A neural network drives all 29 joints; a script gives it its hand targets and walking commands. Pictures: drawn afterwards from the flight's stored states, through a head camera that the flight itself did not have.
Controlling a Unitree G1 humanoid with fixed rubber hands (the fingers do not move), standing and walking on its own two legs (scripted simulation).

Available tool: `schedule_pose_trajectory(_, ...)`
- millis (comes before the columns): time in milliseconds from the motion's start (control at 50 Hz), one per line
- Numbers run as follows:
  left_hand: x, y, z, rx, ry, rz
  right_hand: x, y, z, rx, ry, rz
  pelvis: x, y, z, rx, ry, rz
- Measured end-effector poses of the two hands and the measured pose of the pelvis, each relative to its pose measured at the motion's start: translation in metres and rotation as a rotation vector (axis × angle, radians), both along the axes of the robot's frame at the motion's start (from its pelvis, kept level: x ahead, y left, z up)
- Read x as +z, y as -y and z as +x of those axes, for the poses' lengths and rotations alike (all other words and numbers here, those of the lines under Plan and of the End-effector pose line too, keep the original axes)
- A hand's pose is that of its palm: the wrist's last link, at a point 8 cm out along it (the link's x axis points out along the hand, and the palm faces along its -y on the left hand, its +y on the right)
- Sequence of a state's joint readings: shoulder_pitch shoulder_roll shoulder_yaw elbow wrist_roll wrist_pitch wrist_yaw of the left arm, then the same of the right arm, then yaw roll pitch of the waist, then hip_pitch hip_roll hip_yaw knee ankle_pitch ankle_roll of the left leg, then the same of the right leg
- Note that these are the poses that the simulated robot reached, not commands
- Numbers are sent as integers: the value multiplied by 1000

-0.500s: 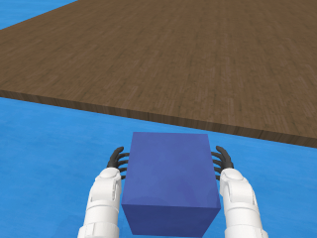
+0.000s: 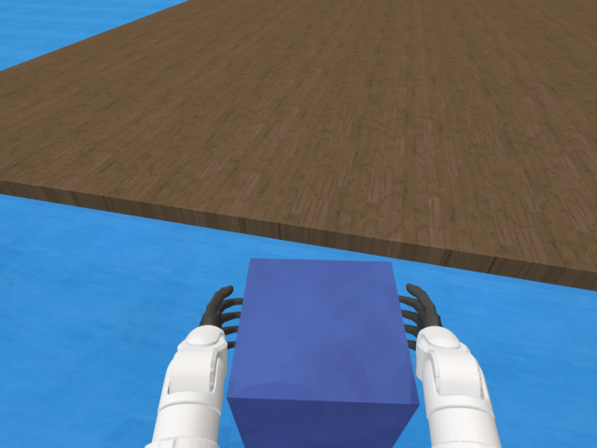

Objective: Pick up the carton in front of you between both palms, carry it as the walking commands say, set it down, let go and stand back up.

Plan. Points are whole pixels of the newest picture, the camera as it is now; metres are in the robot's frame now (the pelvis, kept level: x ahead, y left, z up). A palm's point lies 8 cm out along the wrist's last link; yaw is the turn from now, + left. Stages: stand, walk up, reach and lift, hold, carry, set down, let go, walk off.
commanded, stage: reach and lift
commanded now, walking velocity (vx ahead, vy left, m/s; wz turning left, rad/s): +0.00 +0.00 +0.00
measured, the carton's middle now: (317, 363) +0.29 +0.00 -0.04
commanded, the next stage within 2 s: hold in 0.02 s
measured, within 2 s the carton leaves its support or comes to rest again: neither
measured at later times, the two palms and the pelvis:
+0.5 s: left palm (209, 336) +0.27 +0.15 +0.05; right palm (433, 337) +0.28 -0.15 +0.05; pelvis -0.01 +0.00 +0.00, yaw +0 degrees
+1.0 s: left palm (233, 292) +0.33 +0.12 +0.07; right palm (447, 297) +0.33 -0.18 +0.08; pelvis +0.04 -0.02 -0.01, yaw +0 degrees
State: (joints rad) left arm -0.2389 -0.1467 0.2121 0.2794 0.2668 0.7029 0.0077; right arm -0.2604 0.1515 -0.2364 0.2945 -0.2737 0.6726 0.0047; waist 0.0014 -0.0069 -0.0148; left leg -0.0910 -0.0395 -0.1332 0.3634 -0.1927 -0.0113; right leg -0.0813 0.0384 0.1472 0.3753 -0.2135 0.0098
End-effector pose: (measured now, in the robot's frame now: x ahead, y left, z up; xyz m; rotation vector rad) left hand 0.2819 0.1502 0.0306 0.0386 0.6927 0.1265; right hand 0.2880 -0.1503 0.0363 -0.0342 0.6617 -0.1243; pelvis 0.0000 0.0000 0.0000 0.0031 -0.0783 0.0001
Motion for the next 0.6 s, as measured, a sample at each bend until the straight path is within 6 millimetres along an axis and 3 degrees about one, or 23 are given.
schedule_pose_trajectory(200,17,1,-4,1,33,-5,17,1,-5,-8,33,5,1,1,-3,3,25,0)
schedule_pose_trajectory(600,17,0,-7,8,20,-20,17,0,-9,-20,19,17,-1,-1,-15,0,43,-1)
